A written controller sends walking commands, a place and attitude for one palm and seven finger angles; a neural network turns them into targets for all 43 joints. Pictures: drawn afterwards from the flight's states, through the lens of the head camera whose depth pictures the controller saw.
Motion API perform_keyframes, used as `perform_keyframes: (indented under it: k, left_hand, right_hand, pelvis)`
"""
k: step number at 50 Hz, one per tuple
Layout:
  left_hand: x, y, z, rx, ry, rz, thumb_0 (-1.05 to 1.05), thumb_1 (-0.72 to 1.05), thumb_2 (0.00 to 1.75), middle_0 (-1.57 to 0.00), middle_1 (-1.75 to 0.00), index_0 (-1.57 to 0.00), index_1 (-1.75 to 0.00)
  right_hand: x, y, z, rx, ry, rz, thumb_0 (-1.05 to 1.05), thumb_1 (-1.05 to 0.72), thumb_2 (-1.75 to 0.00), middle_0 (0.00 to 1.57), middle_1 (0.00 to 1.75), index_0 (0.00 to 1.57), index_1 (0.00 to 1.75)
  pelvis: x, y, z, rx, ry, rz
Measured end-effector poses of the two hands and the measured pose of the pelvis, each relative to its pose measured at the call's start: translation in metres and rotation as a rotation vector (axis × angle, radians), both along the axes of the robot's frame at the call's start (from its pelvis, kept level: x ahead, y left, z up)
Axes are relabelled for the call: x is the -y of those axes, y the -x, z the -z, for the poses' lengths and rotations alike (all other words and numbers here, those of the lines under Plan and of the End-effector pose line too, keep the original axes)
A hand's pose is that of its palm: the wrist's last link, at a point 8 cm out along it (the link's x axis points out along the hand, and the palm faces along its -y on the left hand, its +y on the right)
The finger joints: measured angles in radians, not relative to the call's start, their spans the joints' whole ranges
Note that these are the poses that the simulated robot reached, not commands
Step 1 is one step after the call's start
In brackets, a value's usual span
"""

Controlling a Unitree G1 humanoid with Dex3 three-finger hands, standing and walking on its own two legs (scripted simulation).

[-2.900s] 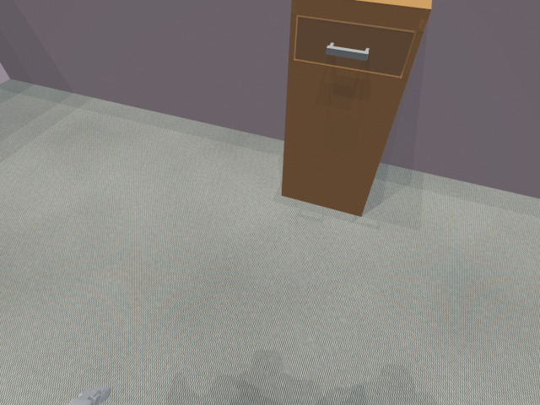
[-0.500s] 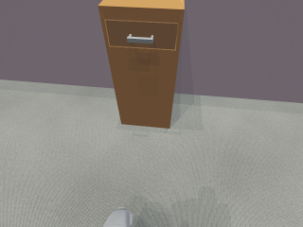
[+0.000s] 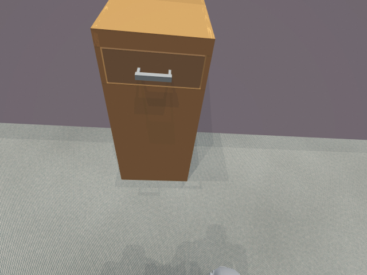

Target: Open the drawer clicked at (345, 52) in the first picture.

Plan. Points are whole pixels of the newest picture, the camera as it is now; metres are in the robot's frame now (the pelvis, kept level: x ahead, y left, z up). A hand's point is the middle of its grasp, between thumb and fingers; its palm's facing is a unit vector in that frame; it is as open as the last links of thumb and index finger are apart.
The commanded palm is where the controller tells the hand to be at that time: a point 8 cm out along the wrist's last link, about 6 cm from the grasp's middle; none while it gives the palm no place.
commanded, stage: take the last steps up to it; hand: left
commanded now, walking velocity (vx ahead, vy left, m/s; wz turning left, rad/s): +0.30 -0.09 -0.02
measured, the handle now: (153, 74) +0.78 +0.14 +0.02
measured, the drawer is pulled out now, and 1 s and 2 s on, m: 0.00 0.00 0.00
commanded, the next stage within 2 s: come to a stop and stand still in 0.58 s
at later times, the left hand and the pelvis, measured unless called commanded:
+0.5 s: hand (149, 231) +0.27 +0.09 -0.17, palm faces +0.10 -0.98 -0.17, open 7.1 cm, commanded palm none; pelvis +0.17 -0.07 -0.01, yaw +2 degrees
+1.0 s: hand (141, 245) +0.24 +0.11 -0.19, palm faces +0.09 -0.98 -0.19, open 7.3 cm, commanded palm none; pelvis +0.26 -0.06 -0.01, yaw +1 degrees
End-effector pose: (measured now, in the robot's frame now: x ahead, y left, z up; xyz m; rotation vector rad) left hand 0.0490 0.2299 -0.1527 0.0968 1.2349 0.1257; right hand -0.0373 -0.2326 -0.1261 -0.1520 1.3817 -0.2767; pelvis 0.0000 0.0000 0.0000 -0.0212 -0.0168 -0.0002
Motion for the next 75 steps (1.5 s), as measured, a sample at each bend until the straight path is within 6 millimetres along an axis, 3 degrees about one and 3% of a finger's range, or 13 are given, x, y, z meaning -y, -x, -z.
perform_keyframes:
  k: [11,19,23,30,36,39,42,48,54,58,61,67,75]
  left_hand:
    - [0.04,-0.102,-0.001,-0.02,0.026,0.108,0.0,0.91,0.9,-0.19,-0.3,-0.2,-0.3]
    - [0.092,-0.196,0.006,0.068,0.02,0.14,0.0,0.91,0.9,-0.2,-0.3,-0.2,-0.3]
    - [0.097,-0.205,0.0,0.122,0.006,0.023,-0.01,0.92,0.9,-0.2,-0.3,-0.2,-0.3]
    - [0.07,-0.194,-0.011,0.042,-0.083,-0.043,-0.05,0.95,0.9,-0.2,-0.3,-0.2,-0.3]
    - [0.066,-0.168,0.008,-0.121,-0.027,-0.089,-0.02,0.93,0.9,-0.2,-0.3,-0.2,-0.3]
    - [0.066,-0.16,0.022,-0.194,0.006,-0.126,-0.01,0.92,0.9,-0.2,-0.3,-0.2,-0.3]
    - [0.069,-0.159,0.022,-0.249,0.019,-0.134,0.0,0.92,0.9,-0.2,-0.3,-0.2,-0.3]
    - [0.071,-0.175,0.005,-0.27,-0.007,-0.099,0.0,0.91,0.9,-0.2,-0.3,-0.2,-0.3]
    - [0.07,-0.204,-0.004,-0.176,-0.094,-0.08,0.0,0.91,0.9,-0.2,-0.3,-0.2,-0.3]
    - [0.083,-0.218,-0.006,-0.065,-0.163,-0.068,0.0,0.91,0.9,-0.2,-0.3,-0.2,-0.3]
    - [0.102,-0.218,-0.013,-0.035,-0.173,-0.058,0.0,0.91,0.9,-0.2,-0.3,-0.2,-0.3]
    - [0.131,-0.216,-0.034,-0.022,-0.152,-0.057,0.0,0.91,0.9,-0.2,-0.3,-0.2,-0.3]
    - [0.131,-0.201,-0.041,-0.007,-0.158,-0.095,0.0,0.91,0.9,-0.2,-0.3,-0.21,-0.3]
  right_hand:
    - [-0.038,0.028,0.001,-0.217,-0.129,0.149,0.0,-0.91,-0.9,0.2,0.3,0.2,0.3]
    - [-0.02,0.001,0.014,-0.358,-0.204,0.189,0.0,-0.9,-0.9,0.2,0.3,0.2,0.3]
    - [0.016,-0.063,0.024,-0.307,-0.182,0.112,0.01,-0.9,-0.9,0.2,0.3,0.2,0.3]
    - [0.068,-0.242,0.026,0.03,-0.079,-0.047,0.01,-0.91,-0.9,0.19,0.29,0.2,0.3]
    - [0.061,-0.362,0.011,0.231,-0.039,-0.161,0.0,-0.91,-0.9,0.19,0.29,0.2,0.3]
    - [0.047,-0.397,0.011,0.263,-0.021,-0.209,0.0,-0.91,-0.9,0.19,0.29,0.2,0.3]
    - [0.033,-0.414,0.009,0.251,-0.03,-0.223,0.0,-0.91,-0.9,0.19,0.29,0.2,0.3]
    - [0.029,-0.414,0.012,0.223,-0.06,-0.167,-0.01,-0.92,-0.9,0.2,0.3,0.21,0.3]
    - [0.076,-0.391,0.021,0.185,-0.052,-0.128,-0.02,-0.93,-0.9,0.2,0.3,0.21,0.3]
    - [0.114,-0.371,0.043,0.163,-0.072,-0.105,-0.01,-0.92,-0.9,0.2,0.3,0.21,0.3]
    - [0.134,-0.354,0.05,0.132,-0.088,-0.093,0.0,-0.91,-0.9,0.2,0.3,0.2,0.3]
    - [0.155,-0.313,0.038,0.054,-0.108,-0.085,0.0,-0.91,-0.9,0.19,0.3,0.2,0.3]
    - [0.159,-0.267,0.032,-0.081,-0.107,-0.112,0.01,-0.91,-0.9,0.19,0.3,0.2,0.3]
  pelvis:
    - [0.019,-0.069,0.0,-0.011,-0.005,0.014]
    - [0.058,-0.134,0.019,-0.024,-0.011,0.003]
    - [0.071,-0.161,0.017,-0.003,-0.007,-0.029]
    - [0.073,-0.201,0.008,-0.008,0.006,-0.054]
    - [0.061,-0.238,0.012,-0.004,0.021,-0.056]
    - [0.052,-0.258,0.019,0.004,0.015,-0.054]
    - [0.049,-0.27,0.016,0.005,-0.008,-0.034]
    - [0.055,-0.267,0.007,0.003,-0.008,-0.026]
    - [0.083,-0.254,0.01,0.014,-0.023,-0.011]
    - [0.111,-0.248,0.024,0.024,-0.06,-0.012]
    - [0.123,-0.241,0.024,0.036,-0.057,-0.027]
    - [0.139,-0.234,0.005,0.004,-0.089,-0.031]
    - [0.142,-0.224,-0.003,-0.023,-0.091,-0.06]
